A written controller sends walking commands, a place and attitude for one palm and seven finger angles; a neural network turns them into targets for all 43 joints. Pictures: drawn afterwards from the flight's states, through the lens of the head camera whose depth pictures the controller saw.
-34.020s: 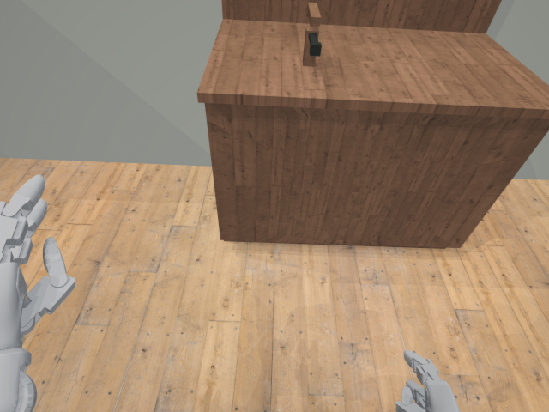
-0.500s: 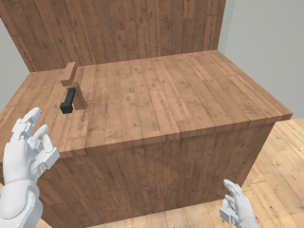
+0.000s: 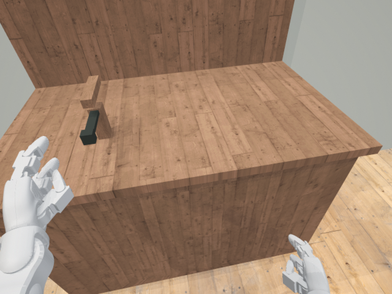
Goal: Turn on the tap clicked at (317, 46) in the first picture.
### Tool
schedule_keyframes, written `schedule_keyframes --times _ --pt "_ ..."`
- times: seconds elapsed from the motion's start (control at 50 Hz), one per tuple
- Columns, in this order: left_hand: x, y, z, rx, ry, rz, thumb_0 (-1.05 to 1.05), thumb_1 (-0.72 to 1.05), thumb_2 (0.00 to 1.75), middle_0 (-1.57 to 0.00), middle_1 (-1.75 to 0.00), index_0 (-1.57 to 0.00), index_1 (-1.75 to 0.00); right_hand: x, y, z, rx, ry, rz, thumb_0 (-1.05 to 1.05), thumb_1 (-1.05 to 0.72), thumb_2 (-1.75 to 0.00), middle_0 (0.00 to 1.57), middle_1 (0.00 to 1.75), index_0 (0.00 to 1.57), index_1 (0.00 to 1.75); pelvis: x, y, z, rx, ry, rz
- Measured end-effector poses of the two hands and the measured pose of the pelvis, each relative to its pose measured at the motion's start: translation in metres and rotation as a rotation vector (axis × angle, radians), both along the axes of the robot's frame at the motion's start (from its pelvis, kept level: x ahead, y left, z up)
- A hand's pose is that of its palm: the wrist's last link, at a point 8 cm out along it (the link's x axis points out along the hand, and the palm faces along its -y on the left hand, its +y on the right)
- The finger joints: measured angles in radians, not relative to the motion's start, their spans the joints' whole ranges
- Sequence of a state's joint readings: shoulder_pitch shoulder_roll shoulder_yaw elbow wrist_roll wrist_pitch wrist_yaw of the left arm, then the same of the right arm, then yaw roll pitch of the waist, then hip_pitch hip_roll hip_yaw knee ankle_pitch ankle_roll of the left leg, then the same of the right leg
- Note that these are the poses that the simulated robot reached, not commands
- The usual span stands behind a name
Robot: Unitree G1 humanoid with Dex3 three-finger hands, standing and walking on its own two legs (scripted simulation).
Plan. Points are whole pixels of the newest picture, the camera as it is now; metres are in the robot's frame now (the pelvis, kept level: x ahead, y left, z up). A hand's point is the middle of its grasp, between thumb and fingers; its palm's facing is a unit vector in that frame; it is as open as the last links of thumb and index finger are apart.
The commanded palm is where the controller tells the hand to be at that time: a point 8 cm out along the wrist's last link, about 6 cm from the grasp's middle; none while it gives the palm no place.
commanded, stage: reach beside the lever's end, fingers flat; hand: left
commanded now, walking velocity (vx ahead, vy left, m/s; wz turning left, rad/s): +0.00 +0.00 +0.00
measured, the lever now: (88, 136) +0.39 +0.33 +0.13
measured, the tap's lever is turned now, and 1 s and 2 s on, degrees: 0 0 0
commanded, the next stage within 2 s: push the lever round in 1.78 s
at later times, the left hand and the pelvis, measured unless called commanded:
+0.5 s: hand (72, 179) +0.24 +0.27 +0.16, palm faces +0.54 -0.84 -0.08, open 7.5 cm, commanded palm +0.19 +0.31 +0.16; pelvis +0.00 +0.01 +0.00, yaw +0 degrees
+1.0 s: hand (59, 173) +0.26 +0.32 +0.14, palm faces +0.61 -0.79 -0.09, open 7.7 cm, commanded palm +0.22 +0.35 +0.14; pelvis +0.00 -0.01 +0.00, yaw +0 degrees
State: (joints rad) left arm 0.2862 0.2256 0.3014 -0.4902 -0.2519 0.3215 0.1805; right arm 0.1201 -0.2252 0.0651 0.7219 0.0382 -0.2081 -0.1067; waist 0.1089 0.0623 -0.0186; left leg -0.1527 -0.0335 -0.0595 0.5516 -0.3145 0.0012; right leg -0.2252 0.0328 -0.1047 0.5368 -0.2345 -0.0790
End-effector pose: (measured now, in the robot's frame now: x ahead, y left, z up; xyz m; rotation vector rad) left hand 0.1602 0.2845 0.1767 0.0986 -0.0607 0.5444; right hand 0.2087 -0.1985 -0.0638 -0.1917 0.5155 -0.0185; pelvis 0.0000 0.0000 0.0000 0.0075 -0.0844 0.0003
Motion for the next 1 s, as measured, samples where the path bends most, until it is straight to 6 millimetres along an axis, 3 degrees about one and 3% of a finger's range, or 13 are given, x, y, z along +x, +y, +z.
schedule_keyframes --times 0.28,0.44,0.58,0.84,1.0 --pt "0.010 0.016 -0.008 -0.016 0.016 0.021 0.02 0.90 0.90 -0.19 -0.28 -0.20 -0.28 -0.003 0.010 -0.001 -0.009 0.017 -0.001 0.01 -0.90 -0.90 0.20 0.30 0.20 0.30 0.001 0.010 0.000 0.002 0.008 -0.005" --pt "0.026 0.017 -0.012 -0.021 0.031 0.025 0.02 0.90 0.90 -0.19 -0.26 -0.19 -0.26 -0.006 0.007 -0.005 -0.013 0.037 -0.018 0.01 -0.90 -0.90 0.20 0.30 0.21 0.30 0.000 0.009 0.001 0.003 0.014 -0.004" --pt "0.040 0.022 -0.015 -0.019 0.049 0.044 0.02 0.90 0.90 -0.18 -0.25 -0.19 -0.25 -0.010 -0.004 -0.009 -0.013 0.065 -0.048 0.01 -0.90 -0.90 0.20 0.30 0.21 0.30 0.005 0.004 0.001 0.004 0.030 -0.012" --pt "0.041 0.045 -0.023 -0.017 0.058 0.107 0.02 0.90 0.90 -0.17 -0.21 -0.18 -0.21 -0.017 -0.035 -0.018 -0.038 0.099 -0.106 0.01 -0.90 -0.90 0.20 0.30 0.20 0.30 0.009 -0.008 -0.001 0.006 0.054 -0.011" --pt "0.054 0.064 -0.029 -0.034 0.070 0.114 0.02 0.90 0.90 -0.17 -0.19 -0.17 -0.19 -0.025 -0.047 -0.024 -0.049 0.122 -0.136 0.01 -0.90 -0.90 0.20 0.30 0.20 0.30 0.004 -0.012 -0.004 0.003 0.078 -0.005"
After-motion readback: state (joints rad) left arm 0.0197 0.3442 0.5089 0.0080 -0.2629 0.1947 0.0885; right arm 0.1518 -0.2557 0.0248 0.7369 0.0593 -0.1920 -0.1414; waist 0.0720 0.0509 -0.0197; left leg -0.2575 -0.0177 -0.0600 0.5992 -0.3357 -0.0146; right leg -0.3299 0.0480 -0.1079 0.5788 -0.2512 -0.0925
